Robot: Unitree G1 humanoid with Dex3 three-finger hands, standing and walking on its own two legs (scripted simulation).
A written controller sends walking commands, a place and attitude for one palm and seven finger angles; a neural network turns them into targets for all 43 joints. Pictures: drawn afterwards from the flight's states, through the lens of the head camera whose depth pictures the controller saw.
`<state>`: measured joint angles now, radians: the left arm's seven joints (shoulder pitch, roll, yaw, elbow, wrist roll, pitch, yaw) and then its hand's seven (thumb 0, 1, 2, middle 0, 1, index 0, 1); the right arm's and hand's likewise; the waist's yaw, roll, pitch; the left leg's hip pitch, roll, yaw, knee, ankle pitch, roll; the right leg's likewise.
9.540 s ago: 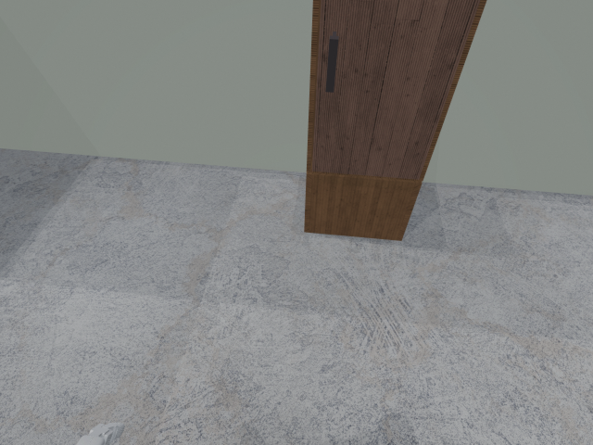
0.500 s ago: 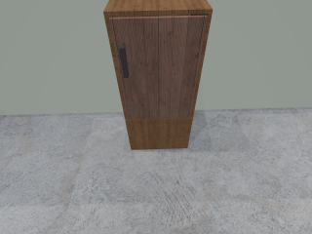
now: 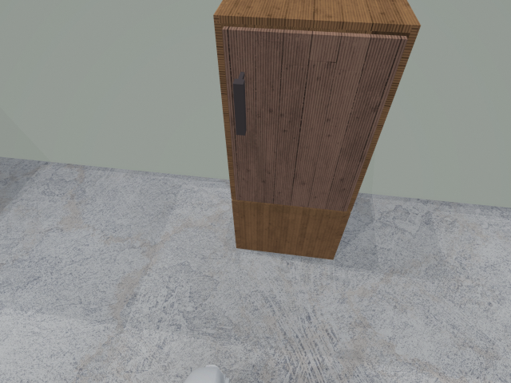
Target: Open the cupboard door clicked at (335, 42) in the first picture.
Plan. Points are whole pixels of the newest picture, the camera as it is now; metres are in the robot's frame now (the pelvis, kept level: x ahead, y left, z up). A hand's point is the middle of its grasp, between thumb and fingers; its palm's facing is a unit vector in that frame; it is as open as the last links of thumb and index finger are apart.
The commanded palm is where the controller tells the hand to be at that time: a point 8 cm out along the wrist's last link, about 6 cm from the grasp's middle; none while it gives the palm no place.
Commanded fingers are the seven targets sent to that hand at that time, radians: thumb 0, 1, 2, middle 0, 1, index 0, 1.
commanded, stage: take the last steps up to it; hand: left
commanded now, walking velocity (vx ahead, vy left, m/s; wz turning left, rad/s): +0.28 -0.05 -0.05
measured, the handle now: (241, 104) +0.74 +0.12 +0.03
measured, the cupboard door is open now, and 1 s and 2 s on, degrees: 0 0 0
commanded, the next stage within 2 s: come to a stop and stand still in 0.36 s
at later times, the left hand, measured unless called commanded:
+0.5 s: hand (171, 319) +0.25 +0.20 -0.16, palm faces -0.02 -0.98 -0.19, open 7.4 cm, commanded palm none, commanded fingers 0.00 0.90 0.90 -0.20 -0.30 -0.20 -0.30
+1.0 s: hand (173, 330) +0.24 +0.20 -0.18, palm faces +0.01 -0.97 -0.25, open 7.3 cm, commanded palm none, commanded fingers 0.00 0.90 0.90 -0.20 -0.30 -0.20 -0.30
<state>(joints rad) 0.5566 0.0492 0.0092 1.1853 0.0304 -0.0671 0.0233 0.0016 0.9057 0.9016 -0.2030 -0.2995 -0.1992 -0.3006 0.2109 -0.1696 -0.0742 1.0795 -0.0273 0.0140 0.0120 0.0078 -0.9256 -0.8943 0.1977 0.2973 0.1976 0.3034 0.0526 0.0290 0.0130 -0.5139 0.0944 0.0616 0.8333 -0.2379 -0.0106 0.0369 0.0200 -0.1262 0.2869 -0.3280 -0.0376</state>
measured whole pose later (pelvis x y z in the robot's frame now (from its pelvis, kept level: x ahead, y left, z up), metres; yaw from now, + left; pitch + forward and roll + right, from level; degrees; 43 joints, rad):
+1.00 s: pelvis +0.13 +0.01 -0.02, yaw -3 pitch -2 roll +1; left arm 0.13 0.20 0.06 0.98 0.04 0.06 0.04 0.00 0.91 0.90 -0.21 -0.30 -0.20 -0.30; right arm 0.25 -0.19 -0.07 1.00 -0.01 0.03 0.01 0.00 -0.92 -0.89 0.20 0.30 0.20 0.30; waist 0.00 -0.02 0.03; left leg -0.23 0.01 0.06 0.72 -0.47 -0.01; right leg -0.44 -0.09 -0.10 0.47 -0.02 -0.01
